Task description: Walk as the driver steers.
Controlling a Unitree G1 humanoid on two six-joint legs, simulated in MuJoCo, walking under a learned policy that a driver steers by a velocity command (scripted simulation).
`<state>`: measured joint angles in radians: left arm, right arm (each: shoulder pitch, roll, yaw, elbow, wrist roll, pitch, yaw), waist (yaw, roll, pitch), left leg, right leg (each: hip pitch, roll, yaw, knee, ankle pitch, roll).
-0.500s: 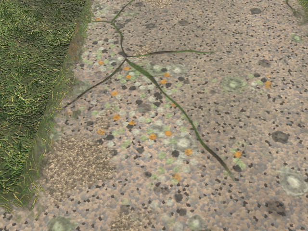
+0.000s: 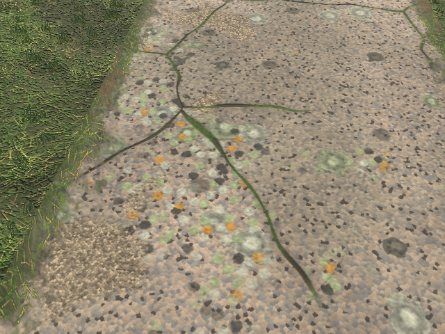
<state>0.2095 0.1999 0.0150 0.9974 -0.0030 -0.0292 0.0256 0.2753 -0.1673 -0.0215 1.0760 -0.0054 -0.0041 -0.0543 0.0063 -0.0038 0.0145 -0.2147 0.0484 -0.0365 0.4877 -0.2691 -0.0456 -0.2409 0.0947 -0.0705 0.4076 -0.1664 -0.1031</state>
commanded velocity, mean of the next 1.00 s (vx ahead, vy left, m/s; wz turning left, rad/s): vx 0.32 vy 0.00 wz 0.00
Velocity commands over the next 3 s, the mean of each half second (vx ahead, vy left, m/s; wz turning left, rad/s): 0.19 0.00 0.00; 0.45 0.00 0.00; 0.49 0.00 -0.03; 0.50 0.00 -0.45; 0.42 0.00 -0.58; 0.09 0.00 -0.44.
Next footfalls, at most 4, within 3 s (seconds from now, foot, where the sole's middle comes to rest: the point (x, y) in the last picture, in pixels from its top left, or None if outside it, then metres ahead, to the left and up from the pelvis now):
0.60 left None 0.20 0.19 -0.78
1.16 right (235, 315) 0.57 -0.01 -0.78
1.66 left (166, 230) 0.88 0.23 -0.78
2.22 right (256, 188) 1.07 -0.10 -0.78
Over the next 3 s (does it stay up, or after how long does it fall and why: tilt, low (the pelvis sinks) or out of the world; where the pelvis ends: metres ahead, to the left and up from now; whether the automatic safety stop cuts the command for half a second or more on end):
stays up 1.19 -0.08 0.00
